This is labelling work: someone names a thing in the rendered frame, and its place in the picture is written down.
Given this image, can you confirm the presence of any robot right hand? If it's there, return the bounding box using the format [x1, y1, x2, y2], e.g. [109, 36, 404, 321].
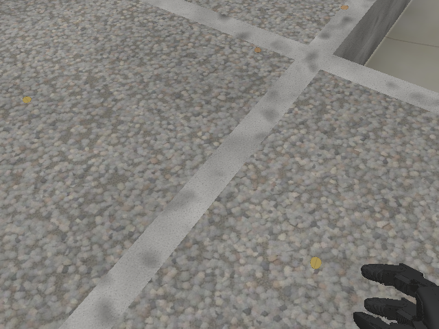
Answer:
[353, 263, 439, 329]

